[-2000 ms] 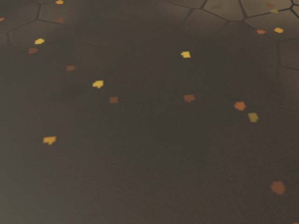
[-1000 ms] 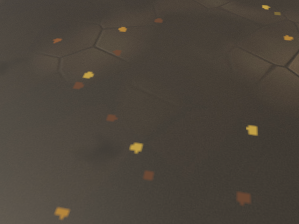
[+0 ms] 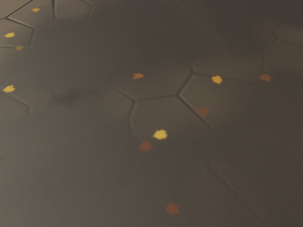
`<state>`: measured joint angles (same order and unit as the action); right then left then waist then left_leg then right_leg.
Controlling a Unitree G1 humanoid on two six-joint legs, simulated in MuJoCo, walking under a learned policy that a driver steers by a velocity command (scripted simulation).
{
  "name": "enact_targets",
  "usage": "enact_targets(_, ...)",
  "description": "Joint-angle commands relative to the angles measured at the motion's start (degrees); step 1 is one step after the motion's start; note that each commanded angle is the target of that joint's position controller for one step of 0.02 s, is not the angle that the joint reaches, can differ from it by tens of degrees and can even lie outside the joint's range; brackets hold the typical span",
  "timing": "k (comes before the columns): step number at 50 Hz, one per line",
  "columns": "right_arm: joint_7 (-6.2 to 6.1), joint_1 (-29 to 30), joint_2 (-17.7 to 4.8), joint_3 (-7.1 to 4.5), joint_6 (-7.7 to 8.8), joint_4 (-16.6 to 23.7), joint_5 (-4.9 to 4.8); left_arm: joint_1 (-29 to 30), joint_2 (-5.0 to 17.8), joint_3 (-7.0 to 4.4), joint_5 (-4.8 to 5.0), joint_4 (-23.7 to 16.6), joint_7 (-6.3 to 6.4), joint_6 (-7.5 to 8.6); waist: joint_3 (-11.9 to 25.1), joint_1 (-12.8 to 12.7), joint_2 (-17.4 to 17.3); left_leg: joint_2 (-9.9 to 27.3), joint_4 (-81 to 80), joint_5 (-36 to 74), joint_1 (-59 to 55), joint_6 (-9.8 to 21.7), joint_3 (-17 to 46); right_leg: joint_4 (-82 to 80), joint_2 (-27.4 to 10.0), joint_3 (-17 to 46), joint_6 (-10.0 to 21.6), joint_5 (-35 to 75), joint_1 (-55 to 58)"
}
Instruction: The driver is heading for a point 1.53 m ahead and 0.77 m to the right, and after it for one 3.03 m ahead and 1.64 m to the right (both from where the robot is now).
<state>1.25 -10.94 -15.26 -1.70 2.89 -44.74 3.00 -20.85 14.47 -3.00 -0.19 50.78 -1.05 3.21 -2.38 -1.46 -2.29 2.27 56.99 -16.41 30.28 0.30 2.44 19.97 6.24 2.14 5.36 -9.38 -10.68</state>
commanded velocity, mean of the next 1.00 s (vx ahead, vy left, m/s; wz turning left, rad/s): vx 0.50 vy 0.00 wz -0.53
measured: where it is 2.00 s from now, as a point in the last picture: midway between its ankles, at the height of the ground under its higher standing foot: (250, 145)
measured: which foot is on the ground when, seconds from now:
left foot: up 0.00-0.24, down 0.26-0.80, up 0.82-1.00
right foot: down 0.00-0.26, up 0.28-0.76, down 0.78-1.00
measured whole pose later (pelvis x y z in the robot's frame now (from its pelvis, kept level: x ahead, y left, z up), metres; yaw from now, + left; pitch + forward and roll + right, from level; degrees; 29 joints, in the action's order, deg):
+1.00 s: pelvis +0.47 -0.12 +0.00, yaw -35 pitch +1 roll +0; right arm 0.8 -11.6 -15.4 -1.9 1.7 -41.8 2.7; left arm -17.4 16.1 -3.5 -0.2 44.8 -0.8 1.3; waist -3.2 -0.2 -1.6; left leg 7.2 62.4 -17.4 33.2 -2.4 1.5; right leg 22.1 8.0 1.4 7.7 -10.7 -12.1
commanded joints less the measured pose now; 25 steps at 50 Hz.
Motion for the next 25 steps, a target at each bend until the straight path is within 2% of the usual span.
enact_targets(1, 0.10, 2.3, -3.2, -0.17, -0.04, 4.3, -0.21, -0.5, 8.4, -2.03, 0.32, -3.0, 0.37, 0.77, -0.1, 1.0, 6.3, 1.1, -7.8, 5.2, 3.0, -2.4, -1.6, -10.4, -13.6, 15.1, 9.3, 9.6, -0.6)
enact_targets(4, 0.29, 8.7, -2.7, 0.49, 0.14, 6.4, -0.76, -3.3, 8.9, -2.53, 0.27, -2.6, 0.39, 0.49, 0.2, -1.4, 6.5, 0.2, -16.1, 11.6, 1.8, -3.2, -2.0, -9.1, -12.4, 14.8, 7.5, 10.4, 0.7)
enact_targets(8, -0.02, 13.0, -3.3, 0.64, 0.82, 8.4, -1.53, -5.6, 9.7, -2.98, -0.44, -2.8, 0.70, 0.04, 1.3, -2.7, 6.8, -1.8, -22.1, 11.3, -1.4, -2.9, -1.7, -4.1, -13.2, 17.1, 6.3, 16.3, 3.8)
enact_targets(10, -0.35, 10.3, -4.5, 0.25, 1.36, 8.1, -1.66, -3.8, 10.5, -3.34, -0.72, -3.7, 1.04, -0.17, 2.0, -0.8, 7.3, -2.8, -26.0, 8.0, -7.5, -1.9, -1.0, -0.9, -13.7, 19.3, 4.8, 16.7, 3.1)
enact_targets(11, -0.66, 6.8, -5.2, -0.08, 1.72, 7.2, -1.69, -2.4, 10.9, -3.52, -0.68, -4.2, 1.12, -0.20, 2.9, 1.1, 7.2, -3.5, -28.8, 6.8, -13.0, -1.1, -1.1, 1.9, -13.1, 20.0, 3.9, 16.8, 1.7)
enact_targets(12, -1.28, 1.3, -6.6, -0.71, 2.37, 5.6, -1.33, -1.6, 10.6, -3.43, -0.35, -4.5, 0.95, 0.04, 5.4, 3.8, 5.0, -3.1, -32.7, 7.2, -21.8, 0.2, -0.5, 8.4, -10.4, 18.6, 2.5, 17.1, -0.7)
enact_targets(13, -2.27, -6.1, -10.7, -1.85, 3.04, 4.9, -0.20, -1.2, 7.7, -2.64, 0.36, -5.8, 0.54, 0.61, 11.5, 7.0, -1.1, 6.8, -35.6, -0.2, -32.7, 3.1, 8.9, 21.6, -6.8, 14.2, 0.7, 10.4, -5.6)
enact_targets(14, -3.02, -10.2, -15.4, -2.89, 2.37, 5.0, 0.76, -3.8, 2.5, -1.43, 1.66, -7.8, 0.58, 0.73, 16.3, 6.9, -11.0, 20.7, -40.1, -8.7, -45.2, 7.1, 28.1, 35.9, 0.7, 5.4, -1.2, -16.4, -20.2)
enact_targets(15, -2.90, -9.2, -15.3, -3.51, 1.26, 4.1, -0.13, -6.7, 6.1, -1.89, 0.29, -7.9, 0.92, -0.13, 15.9, 4.1, -12.8, 24.3, -42.2, -14.4, -42.1, 11.3, 40.6, 44.1, -1.3, 2.6, -0.9, -22.5, -27.4)
enact_targets(16, -2.47, -5.9, -9.0, -2.21, 1.01, 5.1, -0.54, -4.2, 7.9, -2.26, -0.75, -6.5, 0.84, -0.94, 8.9, 3.5, -3.6, 21.1, -42.6, -16.4, -36.0, 10.7, 33.6, 47.2, -5.0, 3.7, -0.6, -17.7, -28.4)
enact_targets(17, -2.13, -3.5, -5.8, -1.38, 1.23, 5.2, -0.94, -1.1, 6.9, -2.12, -1.01, -6.7, 0.10, -1.08, 4.1, 3.1, -0.8, 17.4, -43.9, -9.6, -30.2, 9.5, 24.6, 46.1, -6.4, 3.3, -1.2, -13.5, -27.6)
enact_targets(18, -2.04, -2.5, -4.6, -1.00, 1.48, 5.0, -0.82, 0.0, 6.0, -2.05, -1.20, -6.9, -0.43, -1.43, 2.5, 2.3, -2.2, 14.9, -45.2, -2.5, -27.1, 8.0, 17.9, 44.5, -7.8, 2.6, -1.8, -11.3, -26.1)
enact_targets(19, -2.17, -3.2, -4.2, -0.88, 1.93, 4.3, -1.02, 0.8, 5.9, -2.12, -1.85, -7.2, -0.96, -2.06, 1.6, 1.8, -4.2, 13.2, -45.7, 3.3, -25.6, 7.4, 13.4, 43.8, -8.6, 2.2, -2.4, -10.2, -25.5)
enact_targets(20, -2.07, -3.9, -4.5, -1.01, 2.37, 3.7, -1.28, 0.9, 5.6, -2.01, -2.06, -7.2, -1.36, -2.60, 1.7, 1.6, -4.5, 12.1, -46.0, 8.6, -25.1, 7.2, 10.1, 44.3, -8.7, 1.6, -2.9, -8.8, -25.1)
enact_targets(22, -1.78, -5.7, -5.1, -1.39, 3.22, 2.7, -1.84, 3.3, 5.1, -1.88, -1.92, -8.6, -1.95, -3.15, 2.6, 1.2, -3.8, 12.4, -46.4, 16.5, -26.1, 7.8, 6.3, 44.6, -8.9, 1.3, -3.5, -6.2, -26.7)
enact_targets(25, -1.63, -7.5, -5.7, -1.82, 3.42, 1.4, -2.05, 8.6, 4.7, -1.53, -2.05, -10.8, -2.69, -3.51, 1.5, 1.7, -2.8, 12.8, -47.7, 20.5, -27.4, 8.8, 1.3, 42.4, -9.8, 0.8, -4.6, -1.6, -31.2)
